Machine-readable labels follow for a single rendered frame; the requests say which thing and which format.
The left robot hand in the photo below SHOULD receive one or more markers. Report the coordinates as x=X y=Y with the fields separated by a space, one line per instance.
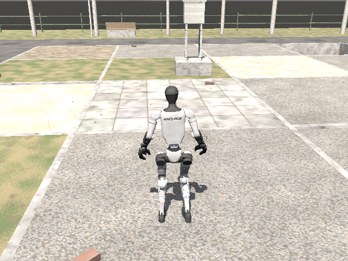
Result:
x=143 y=152

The right robot hand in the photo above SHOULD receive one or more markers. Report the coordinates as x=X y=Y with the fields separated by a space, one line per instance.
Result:
x=204 y=149

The robot left forearm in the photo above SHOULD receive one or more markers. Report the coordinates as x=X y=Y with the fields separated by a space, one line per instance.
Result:
x=144 y=143

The robot left foot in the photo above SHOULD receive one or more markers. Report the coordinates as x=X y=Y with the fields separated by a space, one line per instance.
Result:
x=162 y=217

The left robot upper arm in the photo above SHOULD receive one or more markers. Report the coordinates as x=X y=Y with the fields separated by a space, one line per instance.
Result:
x=152 y=124

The robot right forearm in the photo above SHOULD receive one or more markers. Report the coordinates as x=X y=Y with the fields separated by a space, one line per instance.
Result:
x=200 y=140

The robot left shin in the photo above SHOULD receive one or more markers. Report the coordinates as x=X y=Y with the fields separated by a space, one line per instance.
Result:
x=161 y=197

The right robot upper arm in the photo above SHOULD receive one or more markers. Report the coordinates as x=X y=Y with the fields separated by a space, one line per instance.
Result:
x=193 y=123

